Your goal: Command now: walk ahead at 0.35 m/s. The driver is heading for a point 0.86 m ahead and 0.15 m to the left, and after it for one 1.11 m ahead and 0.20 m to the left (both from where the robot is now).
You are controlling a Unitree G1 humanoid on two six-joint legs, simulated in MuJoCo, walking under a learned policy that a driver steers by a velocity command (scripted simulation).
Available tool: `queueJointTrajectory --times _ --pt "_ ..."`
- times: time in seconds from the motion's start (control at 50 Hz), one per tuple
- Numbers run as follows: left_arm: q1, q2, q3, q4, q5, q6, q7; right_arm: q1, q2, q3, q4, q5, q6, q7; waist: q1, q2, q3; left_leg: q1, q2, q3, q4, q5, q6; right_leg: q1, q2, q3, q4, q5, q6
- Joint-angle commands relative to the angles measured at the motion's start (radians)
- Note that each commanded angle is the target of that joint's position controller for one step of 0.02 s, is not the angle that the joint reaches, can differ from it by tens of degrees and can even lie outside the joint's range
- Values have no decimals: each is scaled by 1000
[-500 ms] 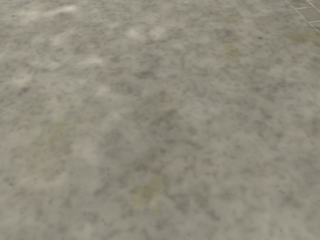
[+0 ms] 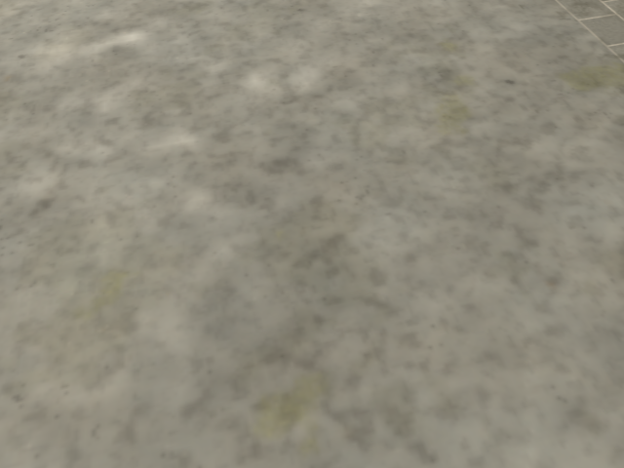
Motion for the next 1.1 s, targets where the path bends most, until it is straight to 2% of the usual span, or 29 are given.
queueJointTrajectory --times 0.02,0.04,0.06,0.12,0.18,0.24,0.3,0.36,0.4,0.44,0.46,0.48,0.5,0.52,0.54,0.56,0.58,0.62,0.68,0.78,0.88,0.94,0.98,1.0,1.02,1.04,1.06,1.08,1.1 --pt "313 230 64 22 8 -22 -6 -184 -68 -9 -164 1 -52 -5 161 -321 -57 -601 -90 -25 465 -141 3 496 -380 742 -358 -108 -260" --pt "243 170 40 11 13 -29 -4 -162 -112 -26 -156 23 -61 0 112 -209 6 -691 -26 -84 589 -127 26 464 -390 687 -348 -153 -258" --pt "189 134 28 -7 13 -31 -2 -151 -110 -25 -142 28 -66 9 87 -160 39 -714 16 -81 605 -30 51 428 -348 578 -352 -162 -223" --pt "119 94 5 -17 20 -21 -3 -169 -88 -30 -133 0 -68 29 50 -124 68 -664 85 -47 514 173 51 321 -260 360 -411 63 -157" --pt "156 115 6 1 13 -13 7 -206 -54 -20 -147 -9 -57 40 55 -113 67 -649 80 5 395 267 6 285 -223 230 -433 277 -161" --pt "175 144 7 16 13 -7 22 -326 -19 -2 -193 -8 -61 44 83 -116 91 -564 51 36 154 406 -18 211 -190 143 -453 308 -145" --pt "220 167 10 41 4 -6 26 -405 -29 0 -222 1 -65 53 102 -126 115 -484 19 47 19 483 -10 199 -216 130 -469 277 -144" --pt "214 173 15 59 -5 -1 26 -422 -59 -8 -242 3 -70 64 72 -129 121 -481 15 22 -47 449 37 298 -267 126 -424 359 -121" --pt "195 194 23 60 1 7 27 -360 -93 -23 -231 -1 -71 64 24 -150 58 -378 -22 44 -54 384 72 357 -273 111 -319 624 -97" --pt "176 191 20 54 12 22 31 -96 -157 -60 -159 -2 -62 48 -112 -148 -120 -8 -64 81 -50 367 126 282 -208 54 15 859 -52" --pt "199 142 -1 30 34 22 34 78 -229 -76 -128 -14 -55 33 -155 -11 -273 318 142 -161 -13 347 186 40 -146 26 350 515 -22" --pt "362 -7 -40 34 17 2 20 104 -272 -79 -103 -21 -59 48 -52 286 -430 587 349 -695 -200 6 341 -299 49 106 678 -263 26" --pt "269 118 -13 43 -10 -19 13 76 -168 -54 -110 -13 -60 47 -95 169 -346 523 321 -755 -309 -125 295 -411 2 200 779 -275 10" --pt "146 170 2 2 -31 -31 9 -5 -139 -44 -114 -11 -62 43 -84 98 -174 372 297 -590 -322 -68 252 -472 -48 161 781 -182 -1" --pt "87 160 -3 -13 -22 -38 15 -76 -132 -40 -122 -16 -63 43 -50 -9 -98 214 265 -473 -339 70 235 -433 -100 134 731 -84 -3" --pt "66 150 1 -16 -3 -36 20 -119 -114 -36 -124 -28 -67 46 -17 -25 -49 93 226 -380 -361 192 230 -391 -133 127 676 -28 1" --pt "94 138 3 -10 1 -26 20 -140 -94 -31 -122 -40 -74 47 19 10 -50 25 199 -321 -387 250 227 -327 -161 138 648 10 1" --pt "125 106 -2 3 2 -3 24 -143 -83 -30 -106 -29 -86 50 43 25 -41 -36 177 -250 -437 293 245 -294 -175 127 598 29 15" --pt "30 99 -5 -30 16 11 28 -108 -115 -38 -75 -24 -91 40 34 2 24 -68 175 -182 -485 340 259 -383 -193 116 469 122 47" --pt "-145 74 -18 -72 17 -11 12 -35 -145 -41 -41 -13 -73 20 -27 -10 54 -24 127 -64 -488 408 210 -379 -153 69 138 394 60" --pt "-290 77 -26 -125 4 -25 -17 61 -161 -44 11 -4 -48 16 -77 -5 80 131 182 -67 -431 423 203 -395 -113 51 -18 378 42" --pt "-287 106 -19 -141 4 -33 -32 65 -174 -50 25 -1 -29 9 -47 19 61 222 222 -96 -349 548 180 -348 -90 53 -71 255 4" --pt "-116 159 10 -98 8 -39 -27 27 -183 -49 20 0 -19 5 59 33 -40 200 176 -75 -154 810 148 -87 -35 10 -119 221 -35" --pt "67 219 35 -53 18 -40 -16 20 -147 -32 3 -12 -20 4 136 10 -181 59 121 -43 71 737 117 214 -102 66 -69 253 -80" --pt "198 321 62 -33 37 -33 -6 119 -40 0 -27 -16 -38 11 128 -186 -354 -366 -25 30 473 367 37 660 -377 462 -67 138 -214" --pt "230 254 45 -23 26 -24 -5 129 -44 3 -8 -3 -55 13 142 -290 -443 -522 -86 -93 656 -157 28 719 -459 737 -209 3 -252" --pt "170 192 24 -27 20 -22 -2 45 -145 -28 -28 26 -63 15 146 -213 -281 -608 -27 -134 730 -113 38 593 -424 611 -246 -76 -198" --pt "94 163 14 -36 18 -21 1 -25 -150 -31 -51 30 -63 13 119 -171 -165 -616 26 -97 709 -23 42 443 -391 472 -275 -49 -165" --pt "26 131 4 -35 20 -25 -2 -56 -138 -33 -57 17 -57 9 86 -130 -79 -584 58 -86 650 51 38 302 -350 373 -324 9 -148"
